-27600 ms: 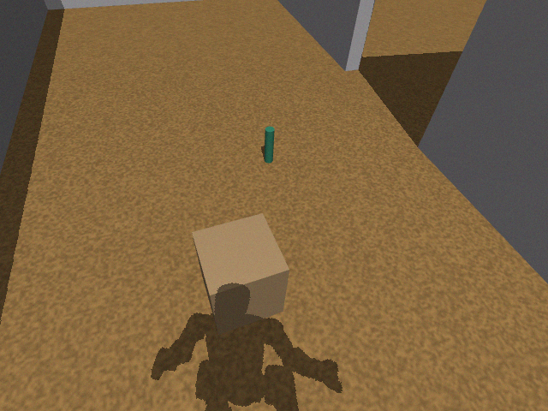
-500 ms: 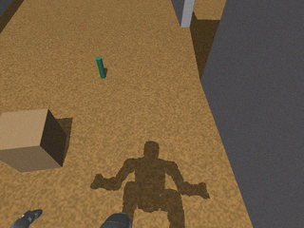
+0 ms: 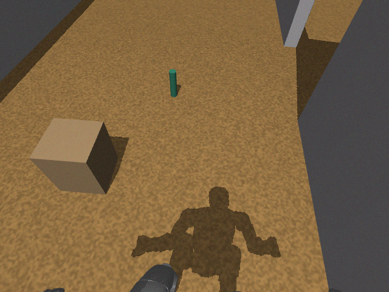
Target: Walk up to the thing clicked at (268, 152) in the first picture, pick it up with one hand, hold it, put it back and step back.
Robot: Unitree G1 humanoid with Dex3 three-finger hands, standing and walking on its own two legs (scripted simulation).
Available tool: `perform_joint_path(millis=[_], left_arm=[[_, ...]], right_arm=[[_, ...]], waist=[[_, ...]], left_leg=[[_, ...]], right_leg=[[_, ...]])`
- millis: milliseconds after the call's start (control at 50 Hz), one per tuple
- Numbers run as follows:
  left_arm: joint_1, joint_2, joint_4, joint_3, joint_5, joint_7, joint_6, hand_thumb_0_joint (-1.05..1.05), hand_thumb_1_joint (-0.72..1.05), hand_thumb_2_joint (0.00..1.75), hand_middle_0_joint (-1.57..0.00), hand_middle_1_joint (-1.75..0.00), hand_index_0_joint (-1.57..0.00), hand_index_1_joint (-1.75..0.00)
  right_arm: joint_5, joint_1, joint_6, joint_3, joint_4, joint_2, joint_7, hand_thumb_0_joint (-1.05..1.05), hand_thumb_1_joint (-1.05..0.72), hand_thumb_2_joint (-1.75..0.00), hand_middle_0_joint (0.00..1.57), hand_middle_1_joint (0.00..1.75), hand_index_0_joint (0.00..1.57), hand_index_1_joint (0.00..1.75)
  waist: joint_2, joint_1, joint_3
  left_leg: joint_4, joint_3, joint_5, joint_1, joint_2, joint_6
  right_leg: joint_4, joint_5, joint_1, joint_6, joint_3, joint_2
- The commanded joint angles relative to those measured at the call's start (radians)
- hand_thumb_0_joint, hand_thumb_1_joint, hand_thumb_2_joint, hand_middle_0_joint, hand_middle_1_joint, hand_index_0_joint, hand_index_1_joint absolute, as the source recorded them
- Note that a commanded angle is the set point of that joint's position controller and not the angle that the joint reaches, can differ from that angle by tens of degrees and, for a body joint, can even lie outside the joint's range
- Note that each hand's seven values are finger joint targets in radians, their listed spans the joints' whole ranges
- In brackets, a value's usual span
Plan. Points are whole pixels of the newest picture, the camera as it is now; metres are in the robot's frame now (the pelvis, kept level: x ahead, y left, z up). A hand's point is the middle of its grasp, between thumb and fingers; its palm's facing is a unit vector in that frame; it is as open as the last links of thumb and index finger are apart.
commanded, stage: walk up
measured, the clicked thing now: (173, 83) +1.49 +0.30 -0.64
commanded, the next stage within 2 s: stand in 0.72 s
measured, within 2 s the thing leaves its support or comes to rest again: neither
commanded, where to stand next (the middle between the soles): +0.08 -0.01 m, yaw +3 degrees
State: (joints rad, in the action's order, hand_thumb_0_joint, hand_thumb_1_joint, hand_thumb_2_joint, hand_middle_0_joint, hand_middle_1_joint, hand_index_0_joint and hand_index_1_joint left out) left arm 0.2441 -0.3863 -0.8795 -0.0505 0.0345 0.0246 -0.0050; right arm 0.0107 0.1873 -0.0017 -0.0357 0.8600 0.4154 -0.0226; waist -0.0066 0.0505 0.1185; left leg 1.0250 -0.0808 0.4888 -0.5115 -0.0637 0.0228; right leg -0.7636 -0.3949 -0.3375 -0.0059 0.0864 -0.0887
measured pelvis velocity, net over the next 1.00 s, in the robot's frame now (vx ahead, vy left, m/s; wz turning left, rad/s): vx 0.01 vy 0.01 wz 0.06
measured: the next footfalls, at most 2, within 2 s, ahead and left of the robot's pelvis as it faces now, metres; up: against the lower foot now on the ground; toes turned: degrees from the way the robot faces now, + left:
left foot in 0.12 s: +0.07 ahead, +0.13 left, +0.00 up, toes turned +2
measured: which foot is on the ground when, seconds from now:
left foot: up 0.00-0.10, down 0.12-1.00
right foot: down 0.00-1.00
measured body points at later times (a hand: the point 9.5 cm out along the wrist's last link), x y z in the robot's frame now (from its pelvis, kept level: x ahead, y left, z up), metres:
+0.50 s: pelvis +0.01 +0.01 +0.02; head +0.03 +0.02 +0.47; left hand +0.07 +0.32 -0.11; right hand +0.15 -0.28 -0.10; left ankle +0.03 +0.13 -0.71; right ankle +0.02 -0.13 -0.71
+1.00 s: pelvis +0.01 +0.01 +0.03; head +0.03 +0.02 +0.48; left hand +0.07 +0.32 -0.10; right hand +0.13 -0.28 -0.09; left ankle +0.03 +0.13 -0.71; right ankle +0.02 -0.13 -0.71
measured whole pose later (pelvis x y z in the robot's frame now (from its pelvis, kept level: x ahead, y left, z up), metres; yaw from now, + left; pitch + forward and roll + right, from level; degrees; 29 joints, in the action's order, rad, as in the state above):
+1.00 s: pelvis +0.01 +0.01 +0.03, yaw +4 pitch -2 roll +0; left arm 0.09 -0.37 -1.15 0.00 0.00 0.01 -0.02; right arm 0.01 0.05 -0.01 0.00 1.15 0.34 0.01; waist -0.02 0.01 0.06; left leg 0.35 -0.03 0.15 -0.16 -0.01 0.00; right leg -0.32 -0.19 -0.10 0.03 0.06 -0.05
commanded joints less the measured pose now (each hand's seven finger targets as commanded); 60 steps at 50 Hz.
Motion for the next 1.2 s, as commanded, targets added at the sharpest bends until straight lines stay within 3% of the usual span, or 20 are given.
perform_joint_path(millis=[0,40,80,100,120,140,160,180,200,240,260,280,300,380,460,600,800,980,1020,1180], left_arm=[[0.007,-0.302,0.063,-0.079,0.005,-0.022,-0.038,0.00,0.90,0.90,-0.20,-0.30,-0.20,-0.30],[-0.007,-0.291,0.071,-0.069,-0.005,-0.019,-0.030,0.00,0.90,0.90,-0.20,-0.30,-0.20,-0.30],[-0.007,-0.263,0.074,-0.053,-0.026,-0.016,-0.020,0.00,0.90,0.90,-0.20,-0.30,-0.20,-0.30],[-0.005,-0.222,0.077,-0.034,-0.026,-0.015,-0.017,0.00,0.90,0.90,-0.20,-0.30,-0.20,-0.30],[0.010,-0.165,0.084,-0.016,-0.035,-0.015,-0.015,0.00,0.90,0.90,-0.20,-0.30,-0.20,-0.30],[-0.001,-0.183,0.068,-0.025,-0.045,-0.023,-0.004,0.00,0.90,0.90,-0.20,-0.30,-0.20,-0.30],[-0.039,-0.223,0.053,-0.034,-0.037,-0.027,-0.001,0.00,0.90,0.90,-0.20,-0.30,-0.20,-0.30],[-0.036,-0.216,0.054,-0.030,-0.036,-0.027,-0.003,0.00,0.90,0.90,-0.20,-0.30,-0.20,-0.30],[-0.012,-0.202,0.033,-0.028,-0.039,-0.028,-0.006,0.00,0.90,0.90,-0.20,-0.30,-0.20,-0.30],[0.049,-0.207,-0.014,-0.025,-0.036,-0.030,-0.024,0.00,0.90,0.90,-0.20,-0.30,-0.20,-0.30],[0.016,-0.242,-0.023,-0.029,-0.024,-0.030,-0.033,0.00,0.90,0.90,-0.20,-0.30,-0.20,-0.30],[-0.040,-0.281,-0.010,-0.033,-0.017,-0.028,-0.037,0.00,0.90,0.90,-0.20,-0.30,-0.20,-0.30],[-0.094,-0.287,-0.006,-0.031,-0.018,-0.025,-0.037,0.00,0.90,0.90,-0.20,-0.30,-0.20,-0.30],[-0.127,-0.231,-0.038,-0.008,-0.029,-0.023,-0.037,0.00,0.90,0.90,-0.20,-0.30,-0.20,-0.30],[-0.140,-0.223,-0.074,-0.005,-0.036,-0.024,-0.035,0.00,0.90,0.90,-0.20,-0.30,-0.20,-0.30],[-0.185,-0.202,-0.129,0.004,-0.038,-0.019,-0.025,0.00,0.90,0.90,-0.20,-0.30,-0.20,-0.30],[-0.220,-0.192,-0.189,0.009,-0.034,-0.027,-0.034,0.00,0.90,0.90,-0.20,-0.30,-0.20,-0.30],[-0.207,-0.190,-0.217,0.010,-0.029,-0.027,-0.032,0.00,0.90,0.90,-0.20,-0.30,-0.20,-0.30],[-0.210,-0.191,-0.214,0.009,-0.032,-0.028,-0.032,0.00,0.90,0.90,-0.20,-0.30,-0.20,-0.30],[-0.197,-0.183,-0.213,0.012,-0.030,-0.031,-0.031,0.00,0.90,0.90,-0.20,-0.30,-0.20,-0.30]], right_arm=[[-0.002,0.020,-0.044,-0.062,-0.047,0.178,0.008,0.00,-0.90,-0.90,0.20,0.30,0.20,0.30],[-0.005,0.015,-0.046,-0.059,-0.035,0.154,0.012,0.00,-0.90,-0.90,0.20,0.30,0.20,0.30],[-0.003,0.046,-0.056,-0.059,-0.007,0.144,0.006,0.00,-0.90,-0.90,0.20,0.30,0.20,0.30],[0.004,0.068,-0.062,-0.065,0.003,0.164,-0.001,0.00,-0.90,-0.90,0.20,0.30,0.20,0.30],[0.012,0.047,-0.070,-0.073,-0.008,0.213,-0.006,0.00,-0.90,-0.90,0.20,0.30,0.20,0.30],[0.003,0.003,-0.066,-0.080,-0.018,0.290,-0.005,0.00,-0.90,-0.90,0.20,0.30,0.20,0.30],[-0.002,-0.003,-0.062,-0.086,-0.009,0.287,-0.002,0.00,-0.90,-0.90,0.20,0.30,0.20,0.30],[-0.003,-0.026,-0.062,-0.070,-0.011,0.263,-0.003,0.00,-0.90,-0.90,0.20,0.30,0.20,0.30],[-0.004,-0.062,-0.060,-0.056,-0.008,0.245,-0.005,0.00,-0.90,-0.90,0.20,0.30,0.20,0.30],[-0.016,-0.124,-0.053,-0.041,0.001,0.220,-0.001,0.00,-0.90,-0.90,0.20,0.30,0.20,0.30],[-0.023,-0.137,-0.045,-0.027,0.008,0.176,0.004,0.00,-0.90,-0.90,0.20,0.30,0.20,0.30],[-0.021,-0.108,-0.040,-0.029,0.020,0.176,0.007,0.00,-0.90,-0.90,0.20,0.30,0.20,0.30],[-0.019,-0.072,-0.038,-0.028,0.052,0.170,0.008,0.00,-0.90,-0.90,0.20,0.30,0.20,0.30],[-0.014,-0.100,-0.052,-0.022,0.096,0.182,0.015,0.00,-0.90,-0.90,0.20,0.30,0.20,0.30],[-0.015,-0.130,-0.054,-0.011,0.129,0.177,0.012,0.00,-0.90,-0.90,0.20,0.30,0.20,0.30],[-0.009,-0.163,-0.053,-0.003,0.176,0.177,0.011,0.00,-0.90,-0.90,0.20,0.30,0.20,0.30],[-0.009,-0.193,-0.038,-0.010,0.214,0.155,0.015,0.00,-0.90,-0.90,0.20,0.30,0.20,0.30],[-0.006,-0.196,-0.033,-0.011,0.234,0.142,0.018,0.00,-0.90,-0.90,0.20,0.30,0.20,0.30],[-0.005,-0.193,-0.033,-0.013,0.238,0.145,0.017,0.00,-0.90,-0.90,0.20,0.30,0.20,0.30],[-0.005,-0.178,-0.028,-0.011,0.245,0.136,0.020,0.00,-0.90,-0.90,0.20,0.30,0.20,0.30]], waist=[[-0.176,0.000,-0.094],[-0.193,-0.008,-0.120],[-0.176,-0.035,-0.152],[-0.114,-0.053,-0.183],[0.046,-0.045,-0.217],[0.136,-0.041,-0.206],[0.100,-0.058,-0.173],[0.088,-0.045,-0.163],[0.105,-0.028,-0.151],[0.114,0.010,-0.140],[0.024,-0.001,-0.116],[-0.031,-0.039,-0.088],[-0.050,-0.065,-0.074],[-0.031,-0.053,-0.141],[-0.005,-0.038,-0.156],[0.050,-0.030,-0.159],[0.026,-0.044,-0.171],[0.022,-0.050,-0.154],[0.014,-0.045,-0.173],[0.005,-0.051,-0.146]], left_leg=[[-0.180,0.078,-0.003,0.018,0.039,-0.007],[-0.336,0.117,-0.089,0.131,0.019,-0.011],[-0.522,0.140,-0.258,0.284,-0.002,0.007],[-0.549,0.050,-0.283,0.390,0.035,0.024],[-0.570,-0.207,-0.331,0.476,0.181,0.082],[-0.583,-0.391,-0.295,0.362,0.343,0.210],[-0.595,-0.397,-0.269,0.284,0.347,0.244],[-0.575,-0.327,-0.343,0.309,0.318,0.226],[-0.556,-0.284,-0.368,0.291,0.294,0.200],[-0.487,-0.146,-0.418,0.181,0.211,0.099],[-0.425,-0.079,-0.383,0.149,0.141,0.043],[-0.409,-0.029,-0.272,0.165,0.082,0.018],[-0.412,-0.009,-0.199,0.217,0.065,0.011],[-0.515,-0.091,-0.372,0.296,0.139,0.047],[-0.550,-0.079,-0.476,0.284,0.144,0.036],[-0.662,-0.105,-0.437,0.287,0.166,0.026],[-0.703,-0.067,-0.524,0.357,0.177,0.000],[-0.758,-0.053,-0.407,0.379,0.177,-0.007],[-0.753,-0.050,-0.457,0.373,0.180,-0.006],[-0.765,-0.045,-0.405,0.362,0.172,-0.010]], right_leg=[[0.290,0.259,0.149,-0.178,-0.226,-0.185],[0.234,0.357,0.140,-0.168,-0.170,-0.168],[0.132,0.471,0.101,-0.128,-0.118,-0.147],[0.062,0.430,0.022,-0.097,-0.107,-0.145],[-0.028,0.264,-0.104,-0.031,-0.076,-0.081],[-0.032,-0.119,-0.097,-0.002,-0.044,0.008],[-0.068,-0.192,-0.044,-0.007,-0.082,-0.006],[-0.055,-0.209,-0.069,-0.014,-0.098,-0.003],[-0.005,-0.147,-0.050,-0.017,-0.090,-0.001],[0.231,0.123,0.113,-0.027,-0.090,-0.010],[0.317,0.152,0.109,-0.054,-0.179,-0.066],[0.359,0.095,0.055,-0.094,-0.264,-0.127],[0.361,0.075,0.015,-0.122,-0.280,-0.162],[0.311,0.194,0.080,-0.045,-0.130,-0.065],[0.339,0.244,0.172,-0.038,-0.115,-0.063],[0.395,0.179,0.236,-0.022,-0.081,-0.046],[0.476,0.280,0.271,-0.009,-0.116,-0.061],[0.500,0.235,0.233,-0.007,-0.122,-0.058],[0.494,0.261,0.264,-0.009,-0.125,-0.063],[0.512,0.226,0.239,-0.006,-0.129,-0.062]])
